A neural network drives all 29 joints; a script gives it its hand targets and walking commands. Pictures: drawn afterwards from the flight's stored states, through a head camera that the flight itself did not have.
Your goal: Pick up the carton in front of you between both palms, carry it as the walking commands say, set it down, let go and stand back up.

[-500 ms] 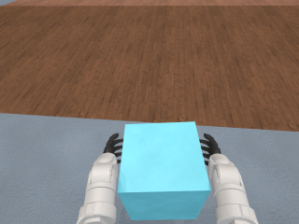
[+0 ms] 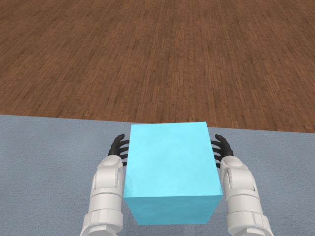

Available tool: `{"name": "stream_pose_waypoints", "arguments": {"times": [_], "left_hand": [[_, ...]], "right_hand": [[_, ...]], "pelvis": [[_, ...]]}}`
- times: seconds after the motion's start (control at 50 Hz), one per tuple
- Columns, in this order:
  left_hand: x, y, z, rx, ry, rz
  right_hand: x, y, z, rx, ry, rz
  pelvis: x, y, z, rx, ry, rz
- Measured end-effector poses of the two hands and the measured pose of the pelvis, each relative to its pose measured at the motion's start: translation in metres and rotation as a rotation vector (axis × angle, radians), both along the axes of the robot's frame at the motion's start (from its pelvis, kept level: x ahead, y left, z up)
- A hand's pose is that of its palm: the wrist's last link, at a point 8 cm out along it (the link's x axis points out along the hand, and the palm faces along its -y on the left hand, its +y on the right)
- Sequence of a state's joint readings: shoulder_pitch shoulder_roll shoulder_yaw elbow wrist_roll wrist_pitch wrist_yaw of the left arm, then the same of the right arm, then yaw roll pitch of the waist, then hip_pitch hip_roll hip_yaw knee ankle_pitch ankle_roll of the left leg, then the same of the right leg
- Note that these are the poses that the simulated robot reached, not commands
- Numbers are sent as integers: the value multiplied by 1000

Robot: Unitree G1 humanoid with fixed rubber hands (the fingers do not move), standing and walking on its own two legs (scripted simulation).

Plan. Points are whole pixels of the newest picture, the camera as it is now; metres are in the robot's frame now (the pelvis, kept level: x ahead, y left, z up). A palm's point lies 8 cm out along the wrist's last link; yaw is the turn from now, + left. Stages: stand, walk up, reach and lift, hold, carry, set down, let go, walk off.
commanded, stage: reach and lift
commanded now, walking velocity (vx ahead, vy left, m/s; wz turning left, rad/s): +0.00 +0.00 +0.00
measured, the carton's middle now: (170, 176) +0.29 +0.00 -0.04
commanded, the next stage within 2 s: hold in 0.38 s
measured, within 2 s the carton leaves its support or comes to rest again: neither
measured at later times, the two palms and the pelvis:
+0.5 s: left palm (114, 157) +0.29 +0.15 +0.05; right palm (228, 158) +0.29 -0.15 +0.05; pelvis +0.01 +0.00 +0.00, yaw +0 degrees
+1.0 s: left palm (113, 157) +0.29 +0.15 +0.06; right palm (229, 158) +0.29 -0.15 +0.05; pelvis +0.00 +0.00 +0.00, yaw +0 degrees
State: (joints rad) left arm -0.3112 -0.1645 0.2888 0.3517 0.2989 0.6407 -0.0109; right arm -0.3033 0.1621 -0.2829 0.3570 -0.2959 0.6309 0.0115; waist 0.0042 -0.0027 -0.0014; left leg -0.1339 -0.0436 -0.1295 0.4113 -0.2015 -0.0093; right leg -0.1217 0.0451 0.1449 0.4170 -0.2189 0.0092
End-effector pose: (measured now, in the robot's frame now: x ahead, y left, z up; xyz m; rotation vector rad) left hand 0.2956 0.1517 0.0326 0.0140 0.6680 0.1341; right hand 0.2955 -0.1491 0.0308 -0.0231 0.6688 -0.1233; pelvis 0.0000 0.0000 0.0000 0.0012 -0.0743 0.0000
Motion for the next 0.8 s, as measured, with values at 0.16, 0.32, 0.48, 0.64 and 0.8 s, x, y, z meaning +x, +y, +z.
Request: {"name": "stream_pose_waypoints", "arguments": {"times": [0.16,0.32,0.48,0.64,0.8], "left_hand": [[1,0,3,8,3,-5],[0,0,6,12,3,-6],[-2,-1,17,9,-24,-6],[-6,-2,23,2,-14,-8],[-9,-1,23,-3,-12,-2]], "right_hand": [[2,0,4,-10,3,8],[1,0,7,-13,4,13],[-2,-1,17,-11,-22,8],[-8,-2,23,-3,-12,-3],[-10,-2,23,3,-10,-6]], "pelvis": [[7,-1,2,0,-5,1],[10,-1,3,0,-14,2],[9,-1,3,-1,-27,5],[4,-1,3,0,-53,2],[-3,-1,2,-1,-57,2]]}}
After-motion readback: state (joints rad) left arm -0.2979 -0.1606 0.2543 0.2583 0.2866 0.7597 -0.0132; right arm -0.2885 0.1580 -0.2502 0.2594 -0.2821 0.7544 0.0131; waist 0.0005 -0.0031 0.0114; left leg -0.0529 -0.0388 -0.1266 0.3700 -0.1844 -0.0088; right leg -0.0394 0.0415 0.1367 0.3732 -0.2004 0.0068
